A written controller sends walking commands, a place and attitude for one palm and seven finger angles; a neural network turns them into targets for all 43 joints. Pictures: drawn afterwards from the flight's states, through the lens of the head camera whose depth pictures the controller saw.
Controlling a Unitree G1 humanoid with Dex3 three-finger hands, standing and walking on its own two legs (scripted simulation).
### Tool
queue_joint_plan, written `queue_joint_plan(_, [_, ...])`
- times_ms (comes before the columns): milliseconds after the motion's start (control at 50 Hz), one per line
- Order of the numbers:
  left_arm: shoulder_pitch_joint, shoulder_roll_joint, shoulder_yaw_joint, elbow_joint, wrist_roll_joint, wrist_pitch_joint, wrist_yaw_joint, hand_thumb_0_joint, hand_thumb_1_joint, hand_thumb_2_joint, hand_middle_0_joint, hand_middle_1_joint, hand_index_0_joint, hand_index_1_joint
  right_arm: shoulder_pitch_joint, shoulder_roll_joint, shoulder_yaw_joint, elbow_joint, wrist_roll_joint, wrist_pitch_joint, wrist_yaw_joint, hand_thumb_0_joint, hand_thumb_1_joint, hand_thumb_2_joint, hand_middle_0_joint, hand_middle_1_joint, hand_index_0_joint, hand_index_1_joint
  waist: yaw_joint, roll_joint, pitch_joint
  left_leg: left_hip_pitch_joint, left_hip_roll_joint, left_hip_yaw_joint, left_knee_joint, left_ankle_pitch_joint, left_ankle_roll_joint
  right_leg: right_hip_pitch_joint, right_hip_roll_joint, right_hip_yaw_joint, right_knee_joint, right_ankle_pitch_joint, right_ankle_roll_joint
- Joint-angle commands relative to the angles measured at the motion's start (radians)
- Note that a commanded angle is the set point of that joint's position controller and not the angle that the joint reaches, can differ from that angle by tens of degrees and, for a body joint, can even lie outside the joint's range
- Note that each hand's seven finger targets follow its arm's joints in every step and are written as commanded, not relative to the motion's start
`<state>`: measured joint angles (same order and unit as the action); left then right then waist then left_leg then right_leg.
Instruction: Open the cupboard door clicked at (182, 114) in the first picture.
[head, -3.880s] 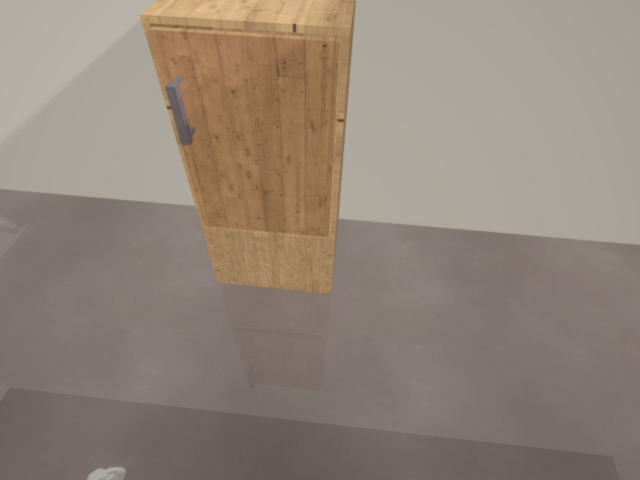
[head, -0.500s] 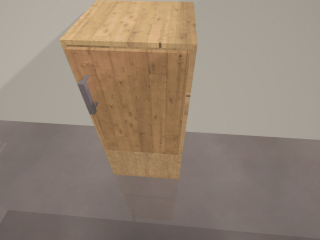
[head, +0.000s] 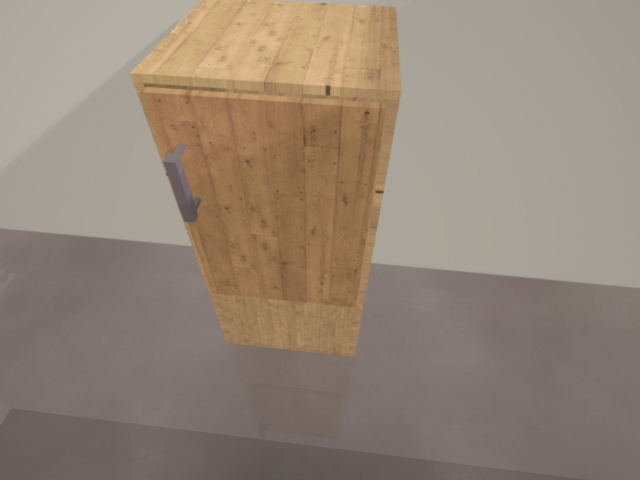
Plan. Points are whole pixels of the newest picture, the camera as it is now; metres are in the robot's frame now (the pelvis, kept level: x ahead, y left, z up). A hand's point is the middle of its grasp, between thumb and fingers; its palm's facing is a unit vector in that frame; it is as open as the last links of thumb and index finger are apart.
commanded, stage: look again from close up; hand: left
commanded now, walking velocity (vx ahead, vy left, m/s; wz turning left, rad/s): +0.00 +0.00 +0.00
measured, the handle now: (185, 183) +0.61 +0.31 -0.01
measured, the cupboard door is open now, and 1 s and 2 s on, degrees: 0 0 0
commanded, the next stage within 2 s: shuffle to correct the standing spot in 0.56 s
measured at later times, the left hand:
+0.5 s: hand out of the picture +0.03 +0.21 -0.18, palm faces +0.04 -0.98 -0.21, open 7.3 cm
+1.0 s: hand out of the picture +0.00 +0.22 -0.19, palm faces +0.08 -0.98 -0.17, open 7.4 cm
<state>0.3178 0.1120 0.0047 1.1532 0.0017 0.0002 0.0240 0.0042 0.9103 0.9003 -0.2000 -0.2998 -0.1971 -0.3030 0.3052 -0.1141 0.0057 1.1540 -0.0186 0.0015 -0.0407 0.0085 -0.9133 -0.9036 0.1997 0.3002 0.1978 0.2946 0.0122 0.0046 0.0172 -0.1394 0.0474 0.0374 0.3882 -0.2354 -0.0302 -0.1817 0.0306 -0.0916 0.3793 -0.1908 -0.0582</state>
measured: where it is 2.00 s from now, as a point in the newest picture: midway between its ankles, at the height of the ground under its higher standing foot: outside the picture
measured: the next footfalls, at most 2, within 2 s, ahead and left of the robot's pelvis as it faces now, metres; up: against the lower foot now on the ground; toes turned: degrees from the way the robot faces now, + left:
left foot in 1.46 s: +0.11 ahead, +0.26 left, +0.00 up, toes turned +2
right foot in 1.66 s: +0.10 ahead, +0.04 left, +0.00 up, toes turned -3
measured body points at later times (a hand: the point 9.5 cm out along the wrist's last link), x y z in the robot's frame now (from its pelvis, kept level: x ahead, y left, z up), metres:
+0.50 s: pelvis +0.01 +0.04 -0.01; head +0.01 +0.03 +0.44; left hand +0.03 +0.26 -0.16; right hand +0.00 -0.17 -0.17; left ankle -0.02 +0.14 -0.74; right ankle +0.01 -0.08 -0.74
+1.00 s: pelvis +0.02 +0.06 -0.02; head +0.04 +0.07 +0.43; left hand +0.00 +0.27 -0.18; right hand +0.02 -0.17 -0.17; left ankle -0.02 +0.14 -0.74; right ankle +0.01 -0.08 -0.74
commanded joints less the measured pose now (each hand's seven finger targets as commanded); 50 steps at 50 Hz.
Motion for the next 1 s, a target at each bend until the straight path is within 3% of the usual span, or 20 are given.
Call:
queue_joint_plan(0, [0.049,0.097,0.021,-0.026,0.005,-0.019,0.011,0.000,0.900,0.900,-0.200,-0.300,-0.200,-0.300,0.083,-0.075,-0.015,-0.012,0.004,-0.011,-0.004,0.000,-0.900,-0.900,0.200,0.300,0.200,0.300,-0.011,-0.001,0.078,-0.056,0.048,-0.049,-0.069,0.030,0.043,-0.033,-0.138,0.158,-0.118,-0.061,0.023])
queue_joint_plan(20, [0.048,0.096,0.019,-0.026,0.004,-0.020,0.010,0.000,0.900,0.900,-0.200,-0.300,-0.200,-0.300,0.088,-0.076,-0.013,-0.013,0.005,-0.013,-0.004,0.000,-0.900,-0.900,0.200,0.300,0.200,0.300,-0.013,0.003,0.066,-0.058,0.050,-0.051,-0.072,0.045,0.044,-0.020,-0.138,0.154,-0.109,-0.037,0.023])
queue_joint_plan(40, [0.129,0.132,0.013,-0.003,0.019,-0.046,0.052,0.000,0.900,0.900,-0.200,-0.300,-0.200,-0.300,-0.049,-0.119,-0.021,-0.077,0.014,-0.029,0.015,0.000,-0.900,-0.900,0.200,0.300,0.200,0.300,0.042,-0.009,0.107,-0.161,0.050,0.010,0.150,-0.036,0.006,-0.020,-0.205,0.200,-0.079,0.310,0.087])
queue_joint_plan(60, [0.102,0.177,0.017,-0.048,0.019,-0.054,0.043,0.000,0.900,0.900,-0.200,-0.300,-0.200,-0.300,0.034,-0.062,-0.018,-0.112,0.011,-0.011,0.017,0.000,-0.900,-0.900,0.200,0.300,0.200,0.300,-0.027,-0.034,0.008,-0.132,0.004,-0.035,0.207,-0.144,0.020,-0.020,-0.269,0.281,-0.114,0.116,0.023])
queue_joint_plan(80, [0.053,0.163,0.017,-0.067,0.019,-0.057,0.035,0.000,0.900,0.900,-0.200,-0.300,-0.200,-0.300,0.070,-0.069,-0.021,-0.104,0.008,-0.011,0.022,0.000,-0.900,-0.900,0.200,0.300,0.200,0.300,-0.047,0.000,-0.029,-0.089,0.015,-0.027,0.215,-0.129,0.026,-0.083,-0.255,0.253,-0.132,-0.133,-0.037])
queue_joint_plan(120, [0.017,0.137,0.020,-0.089,0.017,-0.059,0.028,0.000,0.900,0.900,-0.200,-0.300,-0.200,-0.300,0.133,-0.058,-0.015,-0.102,-0.001,-0.017,0.027,0.000,-0.900,-0.900,0.200,0.300,0.200,0.300,-0.066,0.008,-0.017,-0.044,0.013,-0.035,0.139,-0.016,0.043,-0.143,-0.201,0.190,-0.078,-0.174,-0.038])
queue_joint_plan(140, [0.016,0.119,0.016,-0.090,0.013,-0.058,0.026,0.000,0.900,0.900,-0.200,-0.300,-0.200,-0.300,0.139,-0.064,-0.010,-0.105,-0.001,-0.024,0.025,0.000,-0.900,-0.900,0.200,0.300,0.200,0.300,-0.060,0.010,0.012,-0.069,0.030,-0.054,0.097,0.014,0.051,-0.137,-0.172,0.171,-0.051,-0.142,-0.030])
queue_joint_plan(180, [0.030,0.104,0.008,-0.081,0.009,-0.050,0.018,0.000,0.900,0.900,-0.200,-0.300,-0.200,-0.300,0.115,-0.073,-0.005,-0.109,0.001,-0.036,0.018,0.000,-0.900,-0.900,0.200,0.300,0.200,0.300,-0.033,0.098,0.041,-0.129,0.050,-0.090,0.031,0.079,0.062,-0.065,-0.137,0.132,0.020,-0.027,-0.011])
queue_joint_plan(240, [0.046,0.096,0.003,-0.066,0.007,-0.043,0.015,0.000,0.900,0.900,-0.200,-0.300,-0.200,-0.300,0.106,-0.099,-0.001,-0.113,0.004,-0.045,0.009,0.000,-0.900,-0.900,0.200,0.300,0.200,0.300,-0.013,0.013,0.029,-0.141,0.063,-0.100,0.011,0.162,0.071,0.020,-0.129,0.102,0.065,0.099,0.006])
queue_joint_plan(280, [0.044,0.096,0.002,-0.063,0.006,-0.038,0.014,0.000,0.900,0.900,-0.200,-0.300,-0.200,-0.300,0.101,-0.105,0.000,-0.106,0.004,-0.044,0.005,0.000,-0.900,-0.900,0.200,0.300,0.200,0.300,-0.012,-0.002,0.054,-0.138,0.059,-0.098,-0.005,0.149,0.072,0.015,-0.131,0.103,0.062,0.101,0.010])
queue_joint_plan(300, [0.038,0.099,0.002,-0.065,0.008,-0.036,0.015,0.000,0.900,0.900,-0.200,-0.300,-0.200,-0.300,0.103,-0.105,0.001,-0.099,0.003,-0.044,0.006,0.000,-0.900,-0.900,0.200,0.300,0.200,0.300,-0.011,0.036,0.061,-0.138,0.058,-0.098,-0.012,0.168,0.072,0.018,-0.132,0.101,0.068,0.102,0.010])
queue_joint_plan(380, [0.027,0.108,0.003,-0.072,0.007,-0.030,0.014,0.000,0.900,0.900,-0.200,-0.300,-0.200,-0.300,0.097,-0.111,0.003,-0.088,0.003,-0.041,0.006,0.000,-0.900,-0.900,0.200,0.300,0.200,0.300,-0.009,-0.005,0.081,-0.139,0.054,-0.098,-0.035,0.127,0.072,0.017,-0.134,0.101,0.058,0.083,0.015])
queue_joint_plan(660, [0.029,0.114,0.010,-0.070,0.010,-0.026,0.013,0.000,0.900,0.900,-0.200,-0.300,-0.200,-0.300,0.085,-0.117,0.001,-0.054,0.004,-0.042,0.002,0.000,-0.900,-0.900,0.200,0.300,0.200,0.300,-0.008,0.013,0.043,-0.083,0.049,-0.079,-0.034,0.149,0.075,0.036,-0.141,0.108,0.064,0.104,0.017])
queue_joint_plan(740, [0.041,0.140,0.024,-0.080,0.016,-0.023,0.014,0.000,0.900,0.900,-0.200,-0.300,-0.200,-0.300,0.077,-0.119,-0.004,-0.068,0.003,-0.025,0.008,0.000,-0.900,-0.900,0.200,0.300,0.200,0.300,-0.001,-0.004,0.074,-0.128,0.024,-0.057,0.016,0.019,0.072,0.011,-0.179,0.152,0.059,0.015,-0.009])
queue_joint_plan(800, [0.054,0.170,0.041,-0.093,0.019,-0.019,0.015,0.000,0.900,0.900,-0.200,-0.300,-0.200,-0.300,0.068,-0.111,-0.010,-0.091,0.000,-0.010,0.014,0.000,-0.900,-0.900,0.200,0.300,0.200,0.300,0.000,-0.075,0.098,-0.179,-0.020,-0.019,0.091,-0.083,0.057,-0.013,-0.241,0.238,0.008,-0.096,-0.046])
queue_joint_plan(840, [0.062,0.186,0.053,-0.101,0.019,-0.018,0.016,0.000,0.900,0.900,-0.200,-0.300,-0.200,-0.300,0.069,-0.101,-0.013,-0.106,-0.002,-0.007,0.016,0.000,-0.900,-0.900,0.200,0.300,0.200,0.300,0.001,-0.112,0.084,-0.188,-0.036,-0.002,0.147,-0.097,0.052,-0.017,-0.289,0.285,-0.020,-0.106,-0.071])
queue_joint_plan(880, [0.058,0.194,0.064,-0.113,0.021,-0.015,0.018,0.000,0.900,0.900,-0.200,-0.300,-0.200,-0.300,0.075,-0.097,-0.017,-0.114,-0.003,-0.007,0.017,0.000,-0.900,-0.900,0.200,0.300,0.200,0.300,-0.003,-0.118,0.077,-0.166,-0.035,0.007,0.148,-0.099,0.050,-0.043,-0.312,0.295,-0.013,-0.075,-0.083])
queue_joint_plan(920, [0.036,0.185,0.068,-0.130,0.023,-0.009,0.019,0.000,0.900,0.900,-0.200,-0.300,-0.200,-0.300,0.097,-0.102,-0.019,-0.112,-0.003,-0.011,0.019,0.000,-0.900,-0.900,0.200,0.300,0.200,0.300,-0.014,-0.054,0.074,-0.115,-0.023,-0.014,0.086,-0.034,0.058,-0.081,-0.268,0.229,0.060,-0.066,-0.061])
queue_joint_plan(940, [0.022,0.172,0.067,-0.140,0.024,-0.004,0.017,0.000,0.900,0.900,-0.200,-0.300,-0.200,-0.300,0.112,-0.118,-0.021,-0.112,-0.004,-0.016,0.020,0.000,-0.900,-0.900,0.200,0.300,0.200,0.300,-0.018,0.027,0.061,-0.084,0.010,-0.059,0.046,0.048,0.076,-0.095,-0.215,0.164,0.132,-0.075,-0.036])
queue_joint_plan(980, [-0.006,0.114,0.052,-0.159,0.028,0.004,0.013,0.000,0.900,0.900,-0.200,-0.300,-0.200,-0.300,0.138,-0.173,-0.030,-0.116,-0.005,-0.017,0.011,0.000,-0.900,-0.900,0.200,0.300,0.200,0.300,-0.022,0.189,0.069,-0.019,0.143,-0.211,-0.036,0.270,0.164,-0.194,-0.081,-0.005,0.325,-0.198,0.024])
